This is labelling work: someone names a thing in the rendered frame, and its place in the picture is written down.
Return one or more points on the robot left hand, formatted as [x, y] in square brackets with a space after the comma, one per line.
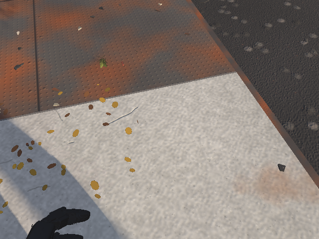
[56, 220]

